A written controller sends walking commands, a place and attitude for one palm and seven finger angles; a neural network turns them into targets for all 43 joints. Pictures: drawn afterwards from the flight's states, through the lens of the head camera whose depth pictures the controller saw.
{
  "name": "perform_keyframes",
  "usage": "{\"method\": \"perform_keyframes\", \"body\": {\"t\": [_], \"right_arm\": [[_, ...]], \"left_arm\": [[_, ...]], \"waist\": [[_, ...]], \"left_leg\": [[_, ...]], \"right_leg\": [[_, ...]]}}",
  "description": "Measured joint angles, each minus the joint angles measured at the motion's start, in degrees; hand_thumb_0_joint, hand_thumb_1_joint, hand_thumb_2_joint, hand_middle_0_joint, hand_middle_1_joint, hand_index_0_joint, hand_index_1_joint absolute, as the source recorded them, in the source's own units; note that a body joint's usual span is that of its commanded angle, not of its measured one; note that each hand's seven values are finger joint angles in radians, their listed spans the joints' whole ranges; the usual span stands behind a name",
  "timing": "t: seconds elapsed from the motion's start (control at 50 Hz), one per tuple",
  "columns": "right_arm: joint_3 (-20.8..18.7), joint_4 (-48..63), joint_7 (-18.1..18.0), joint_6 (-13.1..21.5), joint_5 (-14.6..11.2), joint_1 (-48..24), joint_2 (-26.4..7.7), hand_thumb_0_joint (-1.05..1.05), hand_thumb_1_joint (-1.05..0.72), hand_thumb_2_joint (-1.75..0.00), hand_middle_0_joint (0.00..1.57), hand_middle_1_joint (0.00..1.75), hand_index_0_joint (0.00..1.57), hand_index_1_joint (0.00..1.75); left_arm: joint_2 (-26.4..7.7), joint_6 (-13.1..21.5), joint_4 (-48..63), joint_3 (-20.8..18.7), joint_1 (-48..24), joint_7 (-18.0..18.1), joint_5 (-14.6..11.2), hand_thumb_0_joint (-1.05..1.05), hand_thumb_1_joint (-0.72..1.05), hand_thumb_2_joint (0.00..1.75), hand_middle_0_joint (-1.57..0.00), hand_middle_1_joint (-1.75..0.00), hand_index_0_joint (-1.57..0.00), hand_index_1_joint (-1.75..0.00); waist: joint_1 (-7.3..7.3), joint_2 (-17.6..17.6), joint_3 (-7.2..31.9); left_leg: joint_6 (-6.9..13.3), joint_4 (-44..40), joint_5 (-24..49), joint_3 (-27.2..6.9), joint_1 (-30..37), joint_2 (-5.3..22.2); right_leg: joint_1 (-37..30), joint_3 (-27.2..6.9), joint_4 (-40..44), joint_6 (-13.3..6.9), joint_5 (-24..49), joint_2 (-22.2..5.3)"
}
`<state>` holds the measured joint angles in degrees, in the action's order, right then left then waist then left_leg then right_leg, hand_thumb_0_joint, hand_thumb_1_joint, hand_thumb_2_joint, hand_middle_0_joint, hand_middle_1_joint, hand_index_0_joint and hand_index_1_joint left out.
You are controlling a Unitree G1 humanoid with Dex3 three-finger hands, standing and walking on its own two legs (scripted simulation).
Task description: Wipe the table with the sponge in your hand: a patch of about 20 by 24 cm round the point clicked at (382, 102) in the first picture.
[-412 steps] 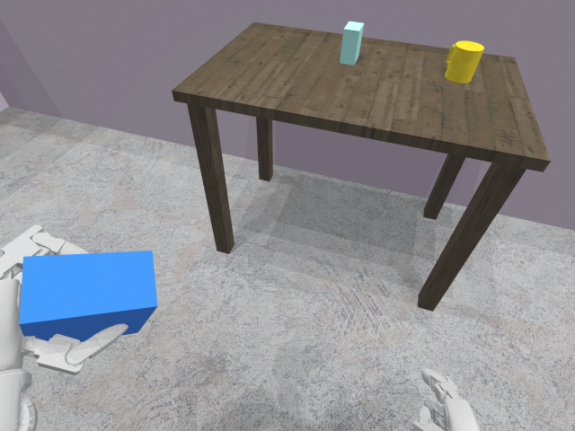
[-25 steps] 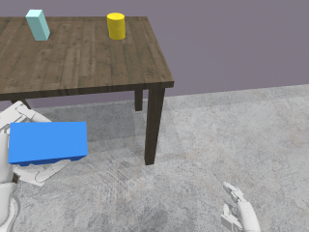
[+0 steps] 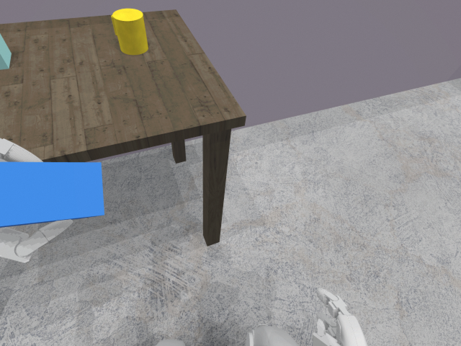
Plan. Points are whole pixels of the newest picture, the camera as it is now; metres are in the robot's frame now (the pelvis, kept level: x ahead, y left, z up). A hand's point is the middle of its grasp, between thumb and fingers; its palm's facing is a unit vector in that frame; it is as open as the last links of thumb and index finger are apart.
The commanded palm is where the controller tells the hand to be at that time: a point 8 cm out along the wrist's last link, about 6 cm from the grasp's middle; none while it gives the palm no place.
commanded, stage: shuffle to correct the standing spot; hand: left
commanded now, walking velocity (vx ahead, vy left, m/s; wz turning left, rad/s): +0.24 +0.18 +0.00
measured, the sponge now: (55, 196) +0.25 +0.24 +0.18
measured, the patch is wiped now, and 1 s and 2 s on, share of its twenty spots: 0.00 0.00 0.00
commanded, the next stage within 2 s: come to a stop and stand still in 1.08 s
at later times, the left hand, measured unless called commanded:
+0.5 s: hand (0, 144) +0.31 +0.33 +0.19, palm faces +0.41 -0.80 -0.44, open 9.9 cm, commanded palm +0.24 +0.36 +0.20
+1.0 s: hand out of the picture +0.39 +0.39 +0.18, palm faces +0.40 -0.83 -0.39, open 9.9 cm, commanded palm +0.32 +0.43 +0.20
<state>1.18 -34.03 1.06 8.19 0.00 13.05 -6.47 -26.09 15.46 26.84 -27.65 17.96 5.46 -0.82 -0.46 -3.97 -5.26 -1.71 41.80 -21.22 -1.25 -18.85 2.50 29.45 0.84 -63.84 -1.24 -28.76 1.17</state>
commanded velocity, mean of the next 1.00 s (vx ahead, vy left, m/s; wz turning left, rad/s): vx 0.20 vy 0.13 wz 0.00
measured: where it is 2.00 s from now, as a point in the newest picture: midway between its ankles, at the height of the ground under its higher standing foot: (171, 341)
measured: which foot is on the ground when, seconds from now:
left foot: down 0.00-0.08, up 0.10-0.38, down 0.40-0.64, up 0.66-0.92, down 0.94-1.00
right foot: up 0.00-0.06, down 0.08-0.40, up 0.42-0.60, down 0.62-0.96, up 0.98-1.00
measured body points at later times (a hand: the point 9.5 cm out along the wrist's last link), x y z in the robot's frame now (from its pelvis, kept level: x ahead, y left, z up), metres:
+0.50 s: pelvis +0.08 +0.08 +0.01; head +0.11 +0.10 +0.45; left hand +0.28 +0.37 +0.22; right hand +0.26 -0.15 -0.06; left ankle +0.13 +0.21 -0.71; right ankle +0.05 -0.03 -0.67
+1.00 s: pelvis +0.16 +0.15 +0.01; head +0.20 +0.18 +0.46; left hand +0.36 +0.44 +0.21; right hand +0.33 -0.09 -0.07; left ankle +0.20 +0.27 -0.71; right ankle +0.12 +0.03 -0.69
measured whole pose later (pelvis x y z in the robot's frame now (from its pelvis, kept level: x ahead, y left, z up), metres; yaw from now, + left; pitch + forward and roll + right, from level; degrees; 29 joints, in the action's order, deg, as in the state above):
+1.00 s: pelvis +0.16 +0.15 +0.01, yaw +0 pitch -2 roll +1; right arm -2.3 -35.0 -1.5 5.6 0.5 10.7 -11.9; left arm -21.7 12.3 31.2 -21.2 23.0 7.9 0.0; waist -0.9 -4.5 -6.3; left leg 0.7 35.3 -15.7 6.9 -18.2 2.3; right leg 16.9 2.9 -48.6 0.2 -27.8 -4.7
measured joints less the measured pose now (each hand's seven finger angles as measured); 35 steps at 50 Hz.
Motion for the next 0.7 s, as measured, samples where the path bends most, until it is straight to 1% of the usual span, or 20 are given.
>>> {"method": "perform_keyframes", "body": {"t": [0.02,0.06,0.08,0.1,0.14,0.18,0.2,0.24,0.3,0.34,0.38,0.4,0.42,0.46,0.5,0.54,0.6,0.62,0.66,0.7], "right_arm": [[0.41,-0.1,0.21,0.05,-0.05,0.79,-0.08,0.01,-0.9,-0.9,0.2,0.3,0.2,0.3],[0.97,0.24,0.53,0.22,-0.19,2.53,-0.9,0.01,-0.9,-0.9,0.2,0.3,0.2,0.3],[1.03,0.35,0.67,0.25,-0.24,3.02,-1.53,0.01,-0.9,-0.9,0.2,0.3,0.21,0.3],[0.79,-0.36,0.73,-0.18,-0.18,2.61,-2.42,0.01,-0.9,-0.9,0.2,0.3,0.21,0.3],[-0.1,-2.52,0.66,-1.57,0.22,1.76,-4.13,0.01,-0.9,-0.9,0.2,0.3,0.21,0.3],[-1.05,-3.79,0.69,-2.62,0.27,1.75,-5.46,0.02,-0.9,-0.9,0.2,0.3,0.21,0.3],[-1.45,-3.94,0.65,-3.09,0.28,1.77,-5.96,0.02,-0.9,-0.9,0.2,0.3,0.21,0.3],[-2.21,-3.58,0.39,-3.7,0.29,1.85,-6.6,0.02,-0.9,-0.9,0.2,0.3,0.2,0.3],[-3.12,-2.54,-0.2,-3.02,0.31,2.17,-7.31,0.02,-0.9,-0.9,0.2,0.3,0.2,0.3],[-3.69,-2.2,-0.79,-1.72,0.44,2.22,-8.04,0.02,-0.9,-0.9,0.2,0.3,0.2,0.3],[-4.33,-1.41,-1.4,-0.34,0.42,2.3,-9.2,0.02,-0.9,-0.9,0.2,0.3,0.2,0.3],[-4.71,-1.06,-1.69,0.27,0.34,1.82,-9.36,0.02,-0.9,-0.9,0.2,0.3,0.2,0.3],[-5.06,-1.05,-1.9,0.51,0.21,0.64,-8.67,0.02,-0.9,-0.9,0.2,0.3,0.2,0.3],[-4.92,-0.81,-2.04,0.58,0.14,-1.75,-6.56,0.02,-0.91,-0.9,0.2,0.3,0.2,0.3],[-3.88,-0.25,-1.95,0.68,0.16,-3.33,-4.4,0.02,-0.91,-0.9,0.2,0.3,0.2,0.3],[-2.64,0.5,-1.54,0.86,-0.09,-3.93,-2.68,0.02,-0.91,-0.9,0.2,0.3,0.2,0.3],[-0.62,1.6,-1.12,0.92,-0.28,-3.57,-1.46,0.01,-0.9,-0.9,0.2,0.3,0.2,0.3],[-0.08,1.88,-1.08,0.82,-0.24,-3.24,-1.41,0.01,-0.9,-0.9,0.2,0.3,0.2,0.3],[0.25,1.17,-1.05,-0.13,-0.02,-2.72,-2.06,0.01,-0.9,-0.9,0.2,0.3,0.2,0.3],[0.21,-0.75,-0.67,-1.57,0.18,-2.01,-2.57,0.01,-0.9,-0.9,0.2,0.3,0.21,0.3]], "left_arm": [[0.47,-0.34,-0.08,0.09,0.46,0.17,-0.02,0.0,-0.48,1.01,-0.77,-1.34,-0.77,-1.33],[0.99,-1.02,1.06,0.88,2.2,0.58,0.01,0.0,-0.48,1.01,-0.77,-1.34,-0.77,-1.34],[0.92,-1.02,1.99,1.43,3.12,0.72,0.18,0.0,-0.48,1.01,-0.77,-1.34,-0.77,-1.34],[1.5,-0.84,2.51,2.35,3.73,0.59,0.34,0.0,-0.48,1.01,-0.77,-1.34,-0.77,-1.34],[2.81,-0.47,2.39,4.45,5.08,-0.2,0.42,0.0,-0.48,1.01,-0.77,-1.34,-0.77,-1.34],[3.65,-0.25,1.52,5.26,7.64,-0.94,0.42,0.0,-0.48,1.01,-0.77,-1.34,-0.77,-1.34],[3.66,-0.04,1.16,4.91,9.21,-1.07,0.53,0.0,-0.48,1.01,-0.77,-1.34,-0.77,-1.34],[3.12,0.41,0.41,3.58,11.77,-0.9,0.76,0.0,-0.48,1.01,-0.77,-1.34,-0.77,-1.34],[2.33,0.11,0.25,2.24,12.05,-0.21,0.89,0.0,-0.48,1.01,-0.77,-1.34,-0.77,-1.34],[2.72,-0.22,0.73,2.68,10.53,0.37,0.9,0.0,-0.48,1.01,-0.77,-1.34,-0.77,-1.34],[3.79,-0.54,1.85,3.78,8.92,0.61,0.85,0.0,-0.48,1.01,-0.77,-1.34,-0.77,-1.34],[4.0,-0.58,2.54,3.99,8.06,0.67,0.74,0.0,-0.48,1.01,-0.77,-1.34,-0.77,-1.34],[3.88,-0.55,2.63,3.99,6.71,0.76,0.7,0.0,-0.48,1.01,-0.77,-1.34,-0.77,-1.34],[3.38,-0.46,1.83,3.82,4.51,0.95,0.9,0.0,-0.48,1.01,-0.77,-1.34,-0.77,-1.34],[2.65,-1.21,1.29,3.41,3.67,0.94,0.88,0.0,-0.48,1.01,-0.77,-1.34,-0.77,-1.34],[2.56,-1.97,1.7,3.25,3.89,1.09,0.63,0.0,-0.48,1.01,-0.77,-1.34,-0.77,-1.34],[2.82,-2.5,3.24,3.45,5.52,1.52,0.22,0.0,-0.48,1.01,-0.77,-1.34,-0.77,-1.34],[2.78,-2.48,3.58,3.59,6.06,1.67,0.25,0.0,-0.48,1.01,-0.77,-1.34,-0.77,-1.34],[3.65,-2.43,3.18,4.85,6.32,1.55,0.56,0.0,-0.48,1.01,-0.77,-1.34,-0.77,-1.34],[4.62,-2.67,1.91,5.98,5.97,1.17,0.53,0.0,-0.48,1.01,-0.77,-1.34,-0.77,-1.34]], "waist": [[0.35,0.73,0.52],[1.03,2.25,1.62],[1.41,2.73,1.96],[1.96,3.86,1.5],[2.97,5.52,0.76],[2.71,5.76,1.22],[2.54,5.52,1.53],[2.22,4.6,1.86],[1.06,2.48,1.13],[0.24,1.75,0.47],[-0.27,2.42,0.59],[-0.28,2.41,0.66],[-0.35,1.45,0.19],[-0.42,0.19,-0.23],[-0.01,0.08,0.23],[0.26,0.64,1.0],[-0.14,2.0,2.23],[-0.31,2.56,2.66],[-0.37,5.19,3.25],[-1.17,5.17,4.02]], "left_leg": [[0.04,-0.94,0.21,0.31,0.35,0.16],[0.31,-0.26,-0.66,0.71,-0.05,0.21],[1.26,2.6,-1.65,1.3,-1.47,0.07],[1.77,8.36,-2.6,0.84,-3.59,-0.06],[1.61,21.2,-1.4,-0.17,-8.34,-1.06],[0.95,28.14,1.28,0.44,-12.03,-1.28],[0.68,29.1,2.28,0.77,-13.48,-0.86],[0.63,25.93,4.09,1.09,-15.1,0.63],[1.53,11.41,6.56,2.22,-12.37,2.6],[2.08,1.17,8.53,3.62,-7.9,2.74],[2.53,-6.98,9.25,4.84,-2.77,2.13],[1.93,-8.36,9.04,4.92,-1.51,1.56],[1.36,-6.74,8.0,5.44,-1.68,0.64],[1.38,-4.67,6.26,6.3,-1.55,-0.33],[1.79,-4.68,5.76,6.46,-1.01,-0.59],[1.96,-5.25,5.62,6.44,-0.4,-0.65],[1.79,-4.66,4.41,6.7,0.09,-0.76],[1.7,-3.45,3.48,6.7,-0.16,-0.85],[2.06,2.49,-0.97,5.29,-1.85,-0.32],[1.25,13.48,-3.11,4.17,-5.35,-1.67]], "right_leg": [[-1.56,1.48,5.17,-0.03,1.32,-0.01],[-6.89,3.48,18.76,-0.08,5.36,0.19],[-8.45,3.48,23.04,-1.43,8.44,0.07],[-8.49,3.94,22.54,-2.3,9.24,0.2],[-10.0,4.79,22.9,-2.46,8.58,0.06],[-11.78,4.09,25.79,-1.79,9.06,-0.34],[-12.48,3.52,27.49,-1.38,9.73,-0.59],[-13.62,2.54,30.47,-0.67,11.05,-1.3],[-15.04,1.46,32.24,0.5,11.34,-3.07],[-15.97,1.19,31.46,1.59,10.15,-4.31],[-16.19,1.28,28.84,2.8,7.84,-4.99],[-15.34,1.05,25.86,2.94,6.1,-5.54],[-13.82,0.08,21.0,2.56,4.08,-6.24],[-9.76,-1.18,9.64,1.76,-0.62,-5.53],[-6.87,0.28,4.3,1.48,-2.57,-4.41],[-6.06,2.51,6.78,1.25,-1.49,-3.66],[-8.9,5.49,19.69,1.15,4.13,-2.64],[-10.38,5.94,24.09,0.58,7.06,-2.34],[-11.28,7.33,24.42,-1.91,9.02,-1.58],[-12.41,7.48,25.24,-2.73,8.48,-2.28]]}}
